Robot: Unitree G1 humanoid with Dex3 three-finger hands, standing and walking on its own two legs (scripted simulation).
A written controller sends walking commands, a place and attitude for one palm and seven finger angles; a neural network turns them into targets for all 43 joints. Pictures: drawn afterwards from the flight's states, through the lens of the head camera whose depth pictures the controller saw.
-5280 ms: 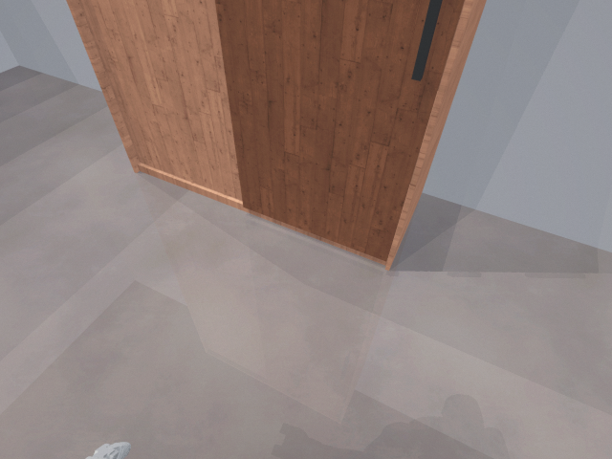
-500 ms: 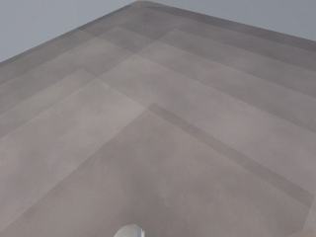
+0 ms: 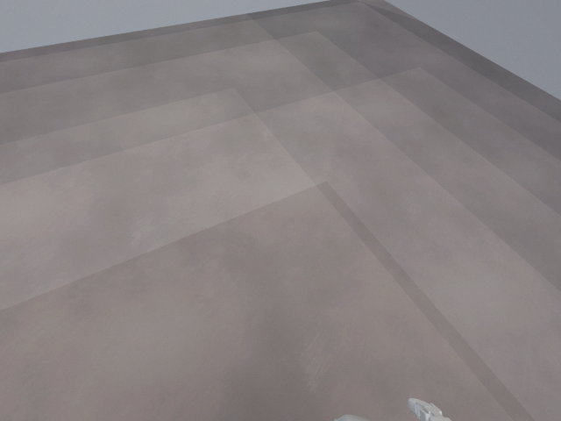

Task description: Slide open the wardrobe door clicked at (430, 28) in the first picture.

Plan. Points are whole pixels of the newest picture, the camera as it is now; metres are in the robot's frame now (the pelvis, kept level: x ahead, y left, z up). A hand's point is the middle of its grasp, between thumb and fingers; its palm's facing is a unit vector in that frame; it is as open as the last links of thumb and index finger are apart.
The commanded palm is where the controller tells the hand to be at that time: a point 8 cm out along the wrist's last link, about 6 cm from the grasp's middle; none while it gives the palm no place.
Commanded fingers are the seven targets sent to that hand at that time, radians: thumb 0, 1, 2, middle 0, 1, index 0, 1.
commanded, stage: turn to face it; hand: right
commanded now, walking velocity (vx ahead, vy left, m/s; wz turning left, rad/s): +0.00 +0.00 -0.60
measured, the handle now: out of the picture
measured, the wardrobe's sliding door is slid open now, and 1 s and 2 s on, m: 0.00 0.00 0.00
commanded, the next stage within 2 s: none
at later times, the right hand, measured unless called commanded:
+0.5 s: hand out of the picture +0.03 -0.26 -0.16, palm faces +0.31 +0.91 -0.26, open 7.4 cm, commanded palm none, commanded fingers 0.00 -0.90 -0.90 0.20 0.30 0.20 0.30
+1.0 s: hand out of the picture -0.02 -0.14 -0.14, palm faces +0.57 +0.78 -0.27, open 7.4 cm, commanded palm none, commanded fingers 0.00 -0.90 -0.90 0.20 0.30 0.20 0.30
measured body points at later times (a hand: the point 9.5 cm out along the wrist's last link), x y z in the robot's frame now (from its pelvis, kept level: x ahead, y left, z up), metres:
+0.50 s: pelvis +0.02 -0.02 +0.01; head +0.06 -0.05 +0.46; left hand +0.12 +0.20 -0.13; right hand +0.02 -0.30 -0.14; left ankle +0.04 +0.15 -0.65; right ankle +0.02 -0.12 -0.73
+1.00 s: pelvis +0.02 +0.06 +0.01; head +0.06 +0.07 +0.46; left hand +0.23 +0.25 -0.14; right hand -0.05 -0.18 -0.12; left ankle +0.08 +0.14 -0.73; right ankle -0.08 -0.07 -0.65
